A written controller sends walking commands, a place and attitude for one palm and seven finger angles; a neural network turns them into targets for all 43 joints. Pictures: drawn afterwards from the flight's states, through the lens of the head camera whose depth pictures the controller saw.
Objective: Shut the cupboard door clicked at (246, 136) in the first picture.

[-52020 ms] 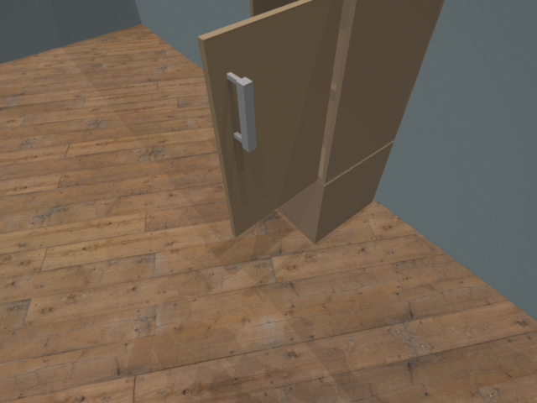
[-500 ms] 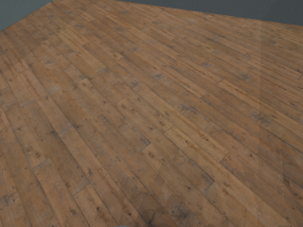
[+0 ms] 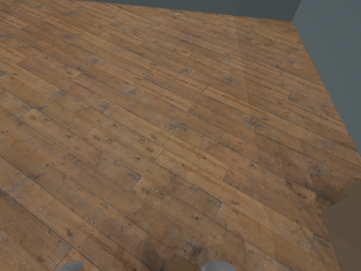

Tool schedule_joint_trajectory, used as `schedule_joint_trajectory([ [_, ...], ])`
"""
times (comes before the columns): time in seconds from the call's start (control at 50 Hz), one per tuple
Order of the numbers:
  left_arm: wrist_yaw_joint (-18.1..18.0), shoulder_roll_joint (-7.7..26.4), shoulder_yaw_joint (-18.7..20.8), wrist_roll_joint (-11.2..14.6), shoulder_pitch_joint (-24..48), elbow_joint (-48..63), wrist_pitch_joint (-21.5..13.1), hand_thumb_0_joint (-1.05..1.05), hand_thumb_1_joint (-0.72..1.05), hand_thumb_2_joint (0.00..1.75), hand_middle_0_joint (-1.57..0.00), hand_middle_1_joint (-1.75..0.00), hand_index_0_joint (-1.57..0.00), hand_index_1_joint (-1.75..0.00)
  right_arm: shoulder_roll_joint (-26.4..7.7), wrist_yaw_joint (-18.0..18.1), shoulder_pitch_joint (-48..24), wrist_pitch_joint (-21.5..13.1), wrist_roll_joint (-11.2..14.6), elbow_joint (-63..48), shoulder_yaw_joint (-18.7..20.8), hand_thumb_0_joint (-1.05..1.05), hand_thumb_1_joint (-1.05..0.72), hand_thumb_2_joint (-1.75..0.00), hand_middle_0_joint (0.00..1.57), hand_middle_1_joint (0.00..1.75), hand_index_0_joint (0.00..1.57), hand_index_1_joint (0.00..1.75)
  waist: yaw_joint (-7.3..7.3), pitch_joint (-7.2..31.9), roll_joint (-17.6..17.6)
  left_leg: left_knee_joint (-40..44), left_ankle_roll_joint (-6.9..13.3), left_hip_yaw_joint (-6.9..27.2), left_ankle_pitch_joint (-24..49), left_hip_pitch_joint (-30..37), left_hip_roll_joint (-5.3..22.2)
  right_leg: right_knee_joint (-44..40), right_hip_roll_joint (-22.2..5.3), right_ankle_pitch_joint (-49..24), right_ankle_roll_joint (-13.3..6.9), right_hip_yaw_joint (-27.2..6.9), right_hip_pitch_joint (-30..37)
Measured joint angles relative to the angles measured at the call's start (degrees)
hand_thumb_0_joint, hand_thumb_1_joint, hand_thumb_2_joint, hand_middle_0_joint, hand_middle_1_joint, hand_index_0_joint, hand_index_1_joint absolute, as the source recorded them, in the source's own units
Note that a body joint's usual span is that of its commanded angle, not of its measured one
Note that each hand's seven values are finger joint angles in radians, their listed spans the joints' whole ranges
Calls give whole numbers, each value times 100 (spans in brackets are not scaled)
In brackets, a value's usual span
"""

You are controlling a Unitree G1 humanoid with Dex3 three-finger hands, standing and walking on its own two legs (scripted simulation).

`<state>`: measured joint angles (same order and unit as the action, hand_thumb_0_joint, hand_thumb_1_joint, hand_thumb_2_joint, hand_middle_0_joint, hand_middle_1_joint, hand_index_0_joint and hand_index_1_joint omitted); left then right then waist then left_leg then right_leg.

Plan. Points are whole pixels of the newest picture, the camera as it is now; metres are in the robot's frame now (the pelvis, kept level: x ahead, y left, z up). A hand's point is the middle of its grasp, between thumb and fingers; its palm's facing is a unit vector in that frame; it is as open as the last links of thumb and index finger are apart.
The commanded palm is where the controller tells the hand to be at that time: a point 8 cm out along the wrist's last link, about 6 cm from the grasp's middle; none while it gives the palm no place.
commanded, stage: turn to face it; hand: left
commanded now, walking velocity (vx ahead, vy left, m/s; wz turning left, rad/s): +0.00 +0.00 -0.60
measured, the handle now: out of the picture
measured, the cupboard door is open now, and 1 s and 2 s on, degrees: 25 25 25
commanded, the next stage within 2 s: take the last steps up to it in 1.72 s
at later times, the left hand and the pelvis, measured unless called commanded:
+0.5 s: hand (120, 266) +0.14 +0.15 -0.17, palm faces -0.26 -0.94 -0.21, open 7.3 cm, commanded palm none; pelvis +0.01 -0.01 +0.00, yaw -16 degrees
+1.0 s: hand (153, 228) +0.24 +0.08 -0.16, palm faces -0.55 -0.79 -0.28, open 7.3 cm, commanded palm none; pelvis +0.02 -0.03 -0.01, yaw -35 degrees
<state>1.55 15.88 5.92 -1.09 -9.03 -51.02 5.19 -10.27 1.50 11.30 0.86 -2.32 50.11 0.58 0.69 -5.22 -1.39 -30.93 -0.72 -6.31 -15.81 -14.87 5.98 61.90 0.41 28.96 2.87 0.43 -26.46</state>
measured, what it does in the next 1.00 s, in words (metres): steps on the spot, turning right: right foot, then left foot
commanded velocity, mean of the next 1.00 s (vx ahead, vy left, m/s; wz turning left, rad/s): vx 0.00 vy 0.00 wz -0.60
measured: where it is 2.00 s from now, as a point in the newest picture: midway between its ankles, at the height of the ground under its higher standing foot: outside the picture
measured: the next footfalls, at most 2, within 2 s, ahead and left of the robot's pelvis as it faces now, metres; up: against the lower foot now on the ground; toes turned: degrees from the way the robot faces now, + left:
right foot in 0.20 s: +0.02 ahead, -0.14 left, +0.00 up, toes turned -12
left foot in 0.56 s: +0.10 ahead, +0.10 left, +0.00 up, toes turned -16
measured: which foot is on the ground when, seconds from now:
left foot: down 0.00-0.18, up 0.20-0.54, down 0.56-0.92, up 0.94-1.00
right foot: up 0.00-0.18, down 0.20-0.56, up 0.58-0.90, down 0.92-1.00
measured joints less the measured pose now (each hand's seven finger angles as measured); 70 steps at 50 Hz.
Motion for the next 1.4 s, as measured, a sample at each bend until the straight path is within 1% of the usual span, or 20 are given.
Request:
schedule_joint_trajectory([
  [0.16,84,-122,-93,-8,181,206,-59,1,91,90,-20,-30,-20,-30,-249,-67,133,71,16,120,156,1,-90,-90,21,30,21,30,-131,-48,345,-225,-175,-518,-194,82,403,-2050,-133,-670,-118,369,738],
  [0.2,79,-111,-139,-30,138,277,-174,1,91,90,-20,-30,-20,-30,-339,-96,211,121,61,126,211,1,-90,-90,21,30,21,30,-130,26,319,-781,-259,-574,-542,-132,433,-2804,-161,-1173,-385,326,1044],
  [0.24,9,-243,-210,-22,155,233,-259,1,91,90,-20,-30,-20,-30,-510,-73,124,259,88,192,275,1,-90,-90,21,30,20,30,-161,-29,505,-1906,-300,-47,-1212,-577,303,-2572,-53,-1024,-485,279,911],
  [0.3,-75,-386,-278,-12,68,195,-256,0,91,90,-20,-30,-20,-30,-619,-36,11,330,101,251,316,1,-90,-90,20,30,20,30,-183,-44,527,-3137,-363,367,-1084,-1134,-6,-2799,4,-1125,-418,123,963],
  [0.44,-95,-435,-314,-39,-109,68,-220,1,91,90,-21,-30,-21,-30,-499,-69,-74,245,115,72,282,1,-91,-90,20,30,20,30,-134,42,208,-2409,-451,445,-718,-1176,-238,-3261,60,-1424,-373,-290,1023],
  [0.54,-100,-355,-242,-25,-204,-4,-160,1,91,90,-21,-30,-21,-30,-348,-43,-133,118,163,-39,192,1,-91,-90,20,30,20,30,-36,130,9,-598,-373,456,-325,-482,-381,-2989,172,-1311,-228,-636,809],
  [0.58,-88,-274,-199,16,-207,-27,-87,1,91,90,-21,-30,-21,-30,-275,-22,-112,15,116,-78,135,1,-90,-90,20,30,20,30,-44,168,-74,-300,-45,353,-287,-359,-371,-2400,213,-766,-201,-683,534],
  [0.62,-64,-176,-151,-5,-157,-63,-30,1,91,90,-21,-30,-21,-30,-173,-1,-95,-26,58,-91,52,1,-90,-90,20,30,20,30,-20,99,-142,-351,100,204,-310,-291,-304,-1195,228,-120,-135,-531,158],
  [0.66,-20,-102,-97,-12,-110,-80,-15,1,91,90,-21,-30,-21,-30,-90,16,-33,-39,28,-100,3,1,-90,-90,20,30,20,30,-8,40,-142,-187,116,90,-246,-120,-210,-223,172,-50,-48,-308,-107],
  [0.72,35,-58,-51,2,-52,-45,7,1,91,90,-20,-30,-20,-30,-35,25,44,-26,19,-66,-13,1,-90,-90,20,30,20,30,2,-24,-57,70,89,-79,-152,116,-59,188,12,-172,43,-38,-199],
  [0.86,90,-120,-77,-5,111,50,-6,1,91,90,-20,-30,-20,-30,-144,-37,152,29,14,116,111,1,-90,-90,21,30,21,30,-88,-75,243,-35,-67,-544,-334,296,297,-1377,-192,-397,-28,287,382],
  [0.92,98,-127,-138,-13,124,134,-120,1,91,90,-20,-30,-20,-30,-272,-80,257,69,51,159,187,1,-90,-90,21,30,21,30,-138,-18,334,-551,-206,-710,-652,172,448,-2647,-175,-1237,-195,389,946],
  [0.94,73,-137,-152,-27,127,147,-205,1,91,90,-20,-30,-20,-30,-332,-92,265,106,77,181,215,1,-90,-90,21,30,21,30,-126,7,363,-986,-253,-630,-908,3,461,-2746,-151,-1191,-275,358,975],
  [0.98,0,-237,-221,-6,146,133,-305,1,91,90,-20,-30,-20,-30,-488,-57,162,254,109,239,254,1,-90,-90,21,30,20,30,-156,-35,516,-2155,-310,-70,-1475,-480,283,-2528,-59,-966,-352,304,869],
  [1.06,-116,-344,-282,1,35,122,-280,0,91,90,-20,-30,-20,-30,-576,-39,-38,317,114,218,276,1,-90,-90,20,30,20,30,-163,-28,454,-3344,-409,357,-1121,-1186,-53,-2882,0,-1143,-343,50,961],
  [1.14,-118,-356,-314,-22,-61,63,-255,1,91,90,-21,-30,-21,-30,-522,-72,-136,245,117,57,251,1,-91,-90,20,30,20,30,-153,35,271,-2815,-471,419,-794,-1312,-153,-3184,19,-1311,-333,-188,1039],
  [1.24,-93,-315,-285,-38,-154,13,-218,1,91,90,-21,-30,-21,-30,-404,-71,-246,157,158,-77,198,1,-91,-90,20,30,20,30,-46,100,54,-1350,-441,453,-609,-887,-317,-3095,75,-1266,-207,-547,960],
  [1.28,-91,-281,-255,-4,-210,0,-163,1,91,90,-21,-30,-21,-30,-381,-65,-214,63,158,-137,149,1,-91,-90,20,30,20,30,-33,177,24,-383,-350,436,-121,-507,-325,-2856,152,-1135,-114,-679,836],
  [1.32,-78,-190,-206,23,-175,-42,-91,1,91,90,-21,-30,-21,-30,-288,-55,-204,-8,101,-142,94,1,-90,-90,20,30,20,30,-17,160,-102,-459,-39,282,-160,-496,-322,-2015,170,-387,-130,-681,534],
  [1.4,-8,-55,-106,-4,-98,-87,-46,1,91,90,-21,-30,-21,-30,-140,-10,-60,-53,22,-144,-12,1,-90,-90,20,30,20,30,-11,78,-109,-209,162,34,-178,-194,-138,11,137,4,-25,-248,-59],
])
